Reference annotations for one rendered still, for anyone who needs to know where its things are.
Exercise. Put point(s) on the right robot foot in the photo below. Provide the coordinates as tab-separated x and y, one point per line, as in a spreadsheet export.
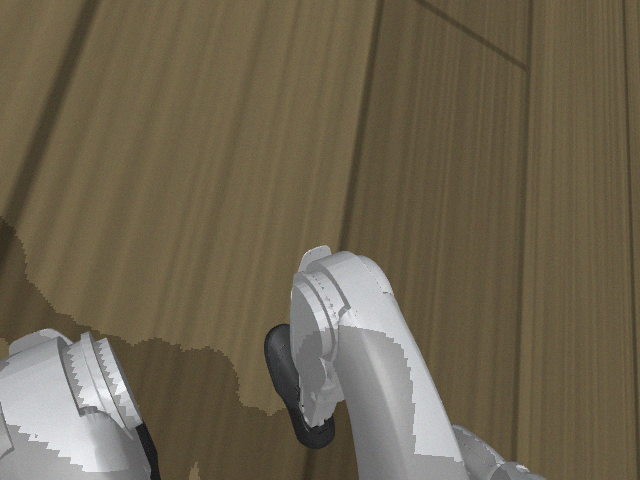
285	379

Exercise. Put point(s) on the right robot arm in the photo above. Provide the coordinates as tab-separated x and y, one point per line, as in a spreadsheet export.
514	471

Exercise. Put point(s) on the right robot hand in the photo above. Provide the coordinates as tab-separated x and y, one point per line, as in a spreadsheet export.
481	459

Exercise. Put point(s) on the left robot foot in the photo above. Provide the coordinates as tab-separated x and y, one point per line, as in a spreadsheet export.
149	449

